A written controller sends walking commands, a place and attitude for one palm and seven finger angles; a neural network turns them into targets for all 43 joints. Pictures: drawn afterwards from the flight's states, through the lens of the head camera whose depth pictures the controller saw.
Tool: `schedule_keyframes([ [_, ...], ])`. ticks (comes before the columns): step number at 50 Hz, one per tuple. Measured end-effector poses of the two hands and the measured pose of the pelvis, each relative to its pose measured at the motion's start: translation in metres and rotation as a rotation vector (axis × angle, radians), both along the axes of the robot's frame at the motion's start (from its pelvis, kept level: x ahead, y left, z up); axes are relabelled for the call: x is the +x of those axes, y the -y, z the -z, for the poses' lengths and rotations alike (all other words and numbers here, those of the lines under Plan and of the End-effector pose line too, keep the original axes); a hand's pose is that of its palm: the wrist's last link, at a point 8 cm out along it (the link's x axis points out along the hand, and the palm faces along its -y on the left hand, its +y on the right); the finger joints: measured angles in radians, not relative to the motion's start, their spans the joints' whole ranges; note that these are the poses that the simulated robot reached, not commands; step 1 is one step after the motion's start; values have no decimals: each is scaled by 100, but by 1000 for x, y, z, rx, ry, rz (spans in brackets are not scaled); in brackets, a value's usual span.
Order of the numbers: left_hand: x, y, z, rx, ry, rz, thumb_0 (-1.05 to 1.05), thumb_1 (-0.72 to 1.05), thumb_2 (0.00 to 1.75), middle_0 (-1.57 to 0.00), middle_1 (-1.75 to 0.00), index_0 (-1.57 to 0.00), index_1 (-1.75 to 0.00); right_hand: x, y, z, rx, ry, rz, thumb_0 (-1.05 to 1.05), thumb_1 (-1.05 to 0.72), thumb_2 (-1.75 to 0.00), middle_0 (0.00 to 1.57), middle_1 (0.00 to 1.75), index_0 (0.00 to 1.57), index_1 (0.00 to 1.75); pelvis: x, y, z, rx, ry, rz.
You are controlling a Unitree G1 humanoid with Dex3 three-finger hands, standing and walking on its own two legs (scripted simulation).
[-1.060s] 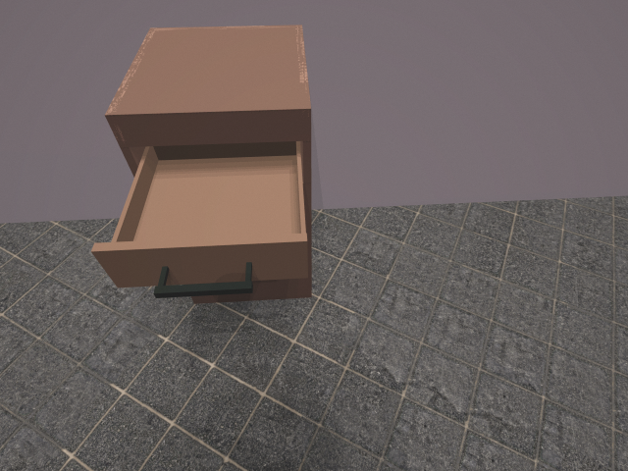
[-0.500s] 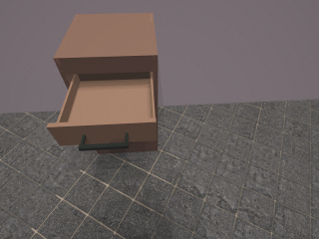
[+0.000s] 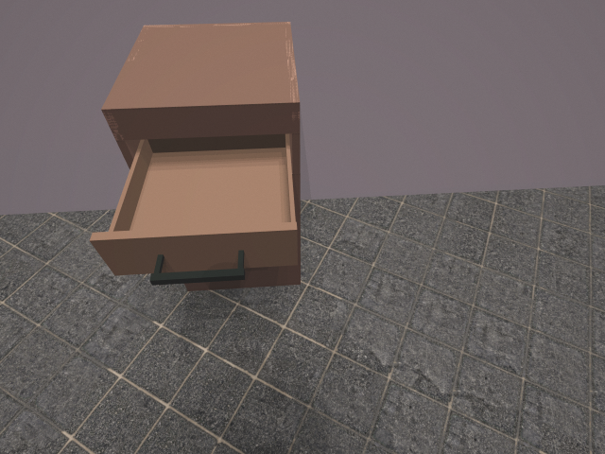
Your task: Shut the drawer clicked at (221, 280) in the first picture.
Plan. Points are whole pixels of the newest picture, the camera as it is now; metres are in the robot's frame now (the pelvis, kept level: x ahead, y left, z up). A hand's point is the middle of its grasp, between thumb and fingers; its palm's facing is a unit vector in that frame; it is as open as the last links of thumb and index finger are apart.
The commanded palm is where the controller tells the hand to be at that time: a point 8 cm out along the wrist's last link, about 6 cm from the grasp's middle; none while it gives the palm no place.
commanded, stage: take the last steps up to it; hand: left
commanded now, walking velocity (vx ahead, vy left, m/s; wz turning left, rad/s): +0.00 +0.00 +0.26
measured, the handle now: (199, 267) +0.46 +0.23 -0.13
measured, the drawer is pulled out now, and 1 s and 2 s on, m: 0.30 0.30 0.30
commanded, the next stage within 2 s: come to a stop and stand still in 0.70 s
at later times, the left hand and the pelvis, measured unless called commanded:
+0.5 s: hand out of the picture +0.02 +0.17 -0.19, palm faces +0.07 -0.98 -0.17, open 7.4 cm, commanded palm none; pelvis +0.05 +0.01 -0.01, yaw +2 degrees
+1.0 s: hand (216, 438) +0.18 +0.15 -0.19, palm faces +0.15 -0.97 -0.20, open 7.3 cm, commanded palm none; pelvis +0.19 -0.03 -0.02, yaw +6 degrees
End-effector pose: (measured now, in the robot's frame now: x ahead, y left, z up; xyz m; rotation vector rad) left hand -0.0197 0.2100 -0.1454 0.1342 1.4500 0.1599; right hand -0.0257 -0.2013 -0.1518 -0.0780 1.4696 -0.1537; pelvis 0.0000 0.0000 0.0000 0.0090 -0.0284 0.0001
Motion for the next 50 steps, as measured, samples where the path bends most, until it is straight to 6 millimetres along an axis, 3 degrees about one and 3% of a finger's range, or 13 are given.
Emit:
schedule_keyframes([
  [11, -1, -4, 4, 8, 18, -46, 0, 91, 90, -20, -30, -20, -30, 8, 5, 3, -6, -8, -40, 0, -91, -89, 20, 30, 19, 30, 1, 1, 4, -3, 4, -40],
  [21, -1, -10, 20, -35, -62, -87, 0, 91, 90, -20, -30, -20, -30, 31, 0, 3, -40, -9, -36, 0, -91, -89, 20, 30, 19, 30, 36, -9, 15, 3, -11, -40],
  [24, 21, -12, 17, -29, -67, -59, 0, 91, 90, -20, -30, -20, -30, 28, -3, 1, -35, -24, -15, 0, -91, -89, 20, 30, 19, 30, 47, -8, 13, 10, -19, -37],
  [29, 88, -15, 6, 17, 43, -47, 1, 93, 90, -20, -30, -20, -30, 16, -2, -1, 7, -141, -16, 0, -91, -89, 20, 30, 20, 30, 69, 4, 10, 4, -26, -64],
  [32, 124, -18, 8, 59, 145, -58, 1, 93, 90, -20, -30, -20, -30, 21, 8, 8, 30, -203, -26, 0, -91, -89, 20, 30, 20, 30, 87, 16, 20, 14, -28, -87],
  [34, 136, -17, 8, 76, 174, -80, 1, 93, 90, -20, -30, -20, -30, 38, 18, 12, 28, -218, -45, 0, -91, -89, 20, 30, 20, 30, 97, 20, 23, -7, -13, -110],
  [36, 141, -13, 8, 73, 165, -96, 0, 93, 90, -20, -30, -20, -30, 68, 28, 12, 9, -185, -63, 0, -91, -89, 20, 30, 20, 30, 107, 21, 20, -17, -10, -119],
  [40, 145, -1, 12, 30, 94, -100, 0, 92, 90, -20, -30, -20, -30, 148, 40, 3, -40, -25, -84, 0, -91, -89, 20, 30, 19, 30, 130, 21, 13, -9, -25, -107],
  [43, 152, 5, 23, -17, 46, -113, 0, 91, 90, -20, -30, -20, -30, 202, 42, 4, -75, 106, -113, 0, -91, -89, 20, 30, 19, 30, 150, 15, 19, -25, -35, -92],
  [50, 186, 11, 18, 16, 14, -127, 1, 93, 90, -20, -30, -20, -30, 276, 41, 7, -65, 150, -160, 0, -93, -89, 20, 30, 19, 30, 186, 25, 16, 26, -43, -98],
])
